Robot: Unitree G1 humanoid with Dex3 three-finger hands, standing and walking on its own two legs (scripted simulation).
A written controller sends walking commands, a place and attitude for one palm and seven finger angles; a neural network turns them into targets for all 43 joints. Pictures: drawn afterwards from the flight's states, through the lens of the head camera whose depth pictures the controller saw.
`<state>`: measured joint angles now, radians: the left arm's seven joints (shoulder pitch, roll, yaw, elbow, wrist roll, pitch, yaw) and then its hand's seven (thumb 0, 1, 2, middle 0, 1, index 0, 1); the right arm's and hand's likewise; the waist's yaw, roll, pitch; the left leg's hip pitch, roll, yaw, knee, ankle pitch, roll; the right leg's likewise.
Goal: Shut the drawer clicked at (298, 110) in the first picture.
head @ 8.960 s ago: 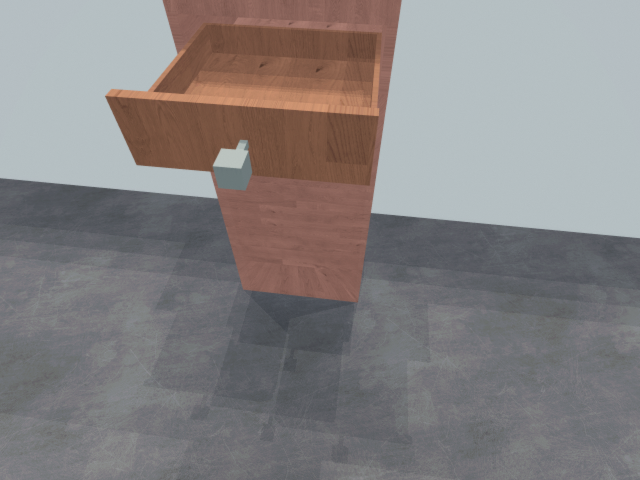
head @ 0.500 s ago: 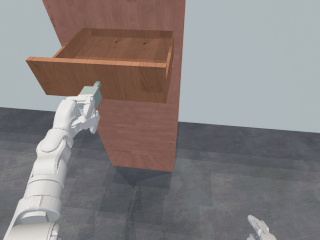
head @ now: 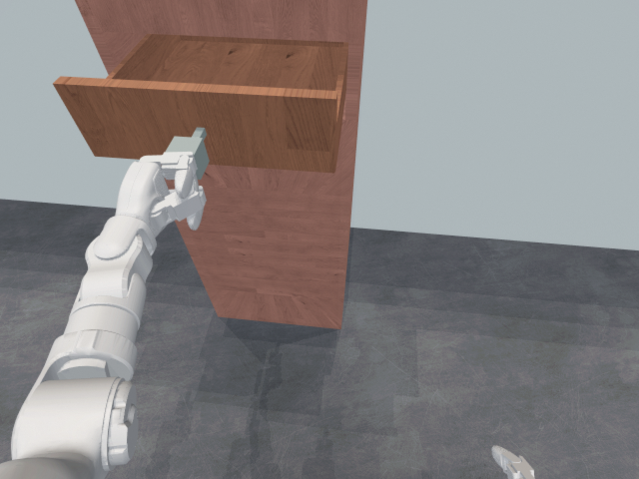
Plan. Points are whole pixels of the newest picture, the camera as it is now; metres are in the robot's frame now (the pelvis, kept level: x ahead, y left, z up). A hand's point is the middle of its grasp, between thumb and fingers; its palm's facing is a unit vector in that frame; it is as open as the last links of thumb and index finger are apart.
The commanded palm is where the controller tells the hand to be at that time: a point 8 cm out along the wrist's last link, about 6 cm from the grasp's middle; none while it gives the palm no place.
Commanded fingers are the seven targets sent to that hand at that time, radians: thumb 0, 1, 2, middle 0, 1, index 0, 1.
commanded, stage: push the drawer shut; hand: left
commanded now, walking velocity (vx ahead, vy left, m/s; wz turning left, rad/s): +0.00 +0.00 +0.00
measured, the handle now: (192, 148) +0.51 +0.19 +0.14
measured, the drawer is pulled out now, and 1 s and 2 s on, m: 0.15 0.05 0.00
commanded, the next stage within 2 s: pull the fist back off the drawer in 1.62 s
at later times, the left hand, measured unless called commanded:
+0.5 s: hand (207, 168) +0.48 +0.17 +0.13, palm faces -0.09 -1.00 -0.01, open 3.1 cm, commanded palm +0.48 +0.21 +0.14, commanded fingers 0.00 0.90 0.90 -1.40 -1.60 -1.40 -1.60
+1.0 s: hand (219, 144) +0.52 +0.16 +0.14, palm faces -0.08 -1.00 -0.01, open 3.3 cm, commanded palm +0.54 +0.20 +0.14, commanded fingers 0.00 0.90 0.90 -1.40 -1.60 -1.40 -1.60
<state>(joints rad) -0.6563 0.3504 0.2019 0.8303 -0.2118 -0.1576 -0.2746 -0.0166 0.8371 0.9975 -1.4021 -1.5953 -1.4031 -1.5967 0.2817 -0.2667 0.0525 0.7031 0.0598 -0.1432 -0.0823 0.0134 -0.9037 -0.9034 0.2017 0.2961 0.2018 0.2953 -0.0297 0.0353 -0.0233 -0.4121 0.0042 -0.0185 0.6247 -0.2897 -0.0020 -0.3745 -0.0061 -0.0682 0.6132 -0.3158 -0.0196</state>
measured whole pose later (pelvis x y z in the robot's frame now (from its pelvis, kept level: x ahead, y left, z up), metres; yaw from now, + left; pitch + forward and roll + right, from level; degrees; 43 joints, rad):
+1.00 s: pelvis +0.00 +0.01 -0.01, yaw -2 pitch +13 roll -2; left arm -1.08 0.52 0.31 1.28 -0.11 -0.24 -0.25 0.04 0.85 1.00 -1.40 -1.60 -1.40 -1.60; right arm 0.42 -0.29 0.04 0.73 0.02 -0.09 -0.05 0.01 -0.90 -0.90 0.20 0.30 0.20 0.30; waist -0.16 0.03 -0.05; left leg -0.64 0.03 -0.01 0.72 -0.32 0.01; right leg -0.59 0.01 -0.05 0.67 -0.31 -0.01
